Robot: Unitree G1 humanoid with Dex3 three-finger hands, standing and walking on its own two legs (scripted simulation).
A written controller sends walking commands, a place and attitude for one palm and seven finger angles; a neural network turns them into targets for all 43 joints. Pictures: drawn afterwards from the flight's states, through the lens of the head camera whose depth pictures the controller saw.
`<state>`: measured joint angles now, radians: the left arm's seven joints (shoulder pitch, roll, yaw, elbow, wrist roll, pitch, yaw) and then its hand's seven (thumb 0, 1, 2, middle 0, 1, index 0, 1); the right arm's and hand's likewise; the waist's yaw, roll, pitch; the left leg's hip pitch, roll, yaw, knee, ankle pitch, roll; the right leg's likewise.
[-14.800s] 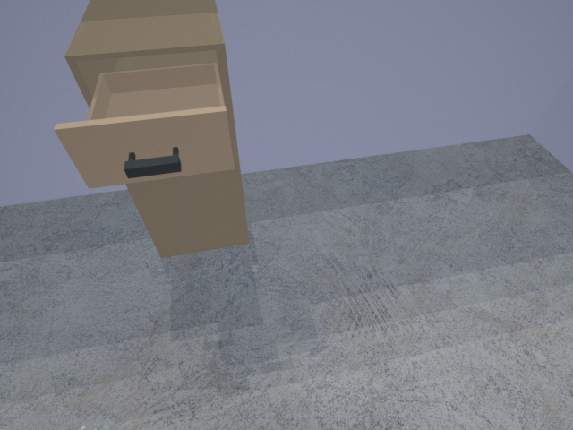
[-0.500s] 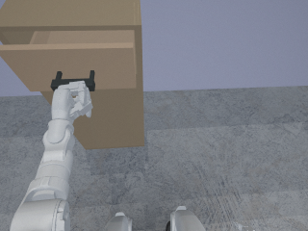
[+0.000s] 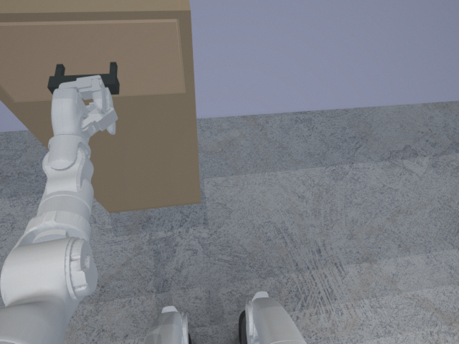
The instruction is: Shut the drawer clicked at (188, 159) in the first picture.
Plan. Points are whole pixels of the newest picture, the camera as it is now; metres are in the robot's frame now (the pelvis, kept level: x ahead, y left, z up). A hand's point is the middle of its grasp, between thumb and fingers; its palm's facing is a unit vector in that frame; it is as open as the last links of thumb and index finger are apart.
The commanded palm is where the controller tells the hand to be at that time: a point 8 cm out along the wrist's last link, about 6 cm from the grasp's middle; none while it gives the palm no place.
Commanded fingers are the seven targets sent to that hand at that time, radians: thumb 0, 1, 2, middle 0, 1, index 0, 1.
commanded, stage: push the drawer shut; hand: left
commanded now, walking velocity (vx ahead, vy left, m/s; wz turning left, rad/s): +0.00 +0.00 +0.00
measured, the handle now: (86, 76) +0.57 +0.22 +0.07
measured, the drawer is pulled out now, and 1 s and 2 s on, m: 0.00 0.00 0.00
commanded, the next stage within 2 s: pull the fist back off the drawer in 0.44 s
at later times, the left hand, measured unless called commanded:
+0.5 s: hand (104, 108) +0.51 +0.18 +0.06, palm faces +0.06 -1.00 -0.04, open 2.8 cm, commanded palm +0.54 +0.21 +0.07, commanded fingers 0.00 0.90 0.90 -1.40 -1.60 -1.40 -1.60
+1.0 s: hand (108, 109) +0.50 +0.17 +0.06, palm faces +0.06 -1.00 -0.05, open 2.8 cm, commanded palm +0.48 +0.21 +0.07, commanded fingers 0.00 0.90 0.90 -1.40 -1.60 -1.40 -1.60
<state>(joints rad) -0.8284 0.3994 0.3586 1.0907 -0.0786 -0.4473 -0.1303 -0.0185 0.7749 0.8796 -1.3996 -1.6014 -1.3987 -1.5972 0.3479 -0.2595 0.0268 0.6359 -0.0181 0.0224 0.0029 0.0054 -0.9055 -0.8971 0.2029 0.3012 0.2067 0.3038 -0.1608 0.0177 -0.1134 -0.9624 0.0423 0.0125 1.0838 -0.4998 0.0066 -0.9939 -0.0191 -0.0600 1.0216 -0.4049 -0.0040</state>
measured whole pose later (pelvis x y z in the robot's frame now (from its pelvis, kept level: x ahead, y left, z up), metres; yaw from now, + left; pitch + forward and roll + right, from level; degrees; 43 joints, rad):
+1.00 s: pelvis -0.03 +0.01 -0.01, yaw +1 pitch +23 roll -3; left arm -0.97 0.46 0.32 1.20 -0.04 -0.43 -0.08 -0.04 0.67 0.94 -1.40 -1.60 -1.40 -1.60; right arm 0.39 -0.27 0.05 0.65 -0.04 0.01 0.02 0.00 -0.90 -0.90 0.20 0.30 0.21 0.30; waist -0.20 0.02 -0.10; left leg -1.07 0.03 -0.02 1.13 -0.47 0.02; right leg -1.07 -0.03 -0.08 1.04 -0.37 0.00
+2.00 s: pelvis +0.05 +0.00 +0.07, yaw +1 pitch +4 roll -1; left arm 0.07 0.29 0.13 0.04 -0.10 -0.08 0.02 0.01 0.90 0.90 -1.40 -1.60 -1.40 -1.60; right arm 0.19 -0.24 0.03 0.53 0.04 -0.02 -0.07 0.01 -0.91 -0.90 0.20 0.30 0.21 0.30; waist 0.01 0.04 -0.06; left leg -0.31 0.02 0.01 0.63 -0.39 0.00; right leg -0.35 -0.02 -0.06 0.62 -0.33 0.00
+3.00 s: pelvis +0.03 +0.00 +0.08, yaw +2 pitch -2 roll -1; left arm 0.53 0.34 0.36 -0.46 -0.05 -0.19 0.11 0.01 0.89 0.90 -1.41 -1.60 -1.40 -1.60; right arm 0.20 -0.23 0.01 0.59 0.00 -0.10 -0.05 0.01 -0.90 -0.90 0.20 0.30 0.21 0.30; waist 0.02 0.07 0.01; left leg -0.15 0.03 0.01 0.48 -0.29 0.00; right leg -0.17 -0.01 -0.07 0.42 -0.21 0.00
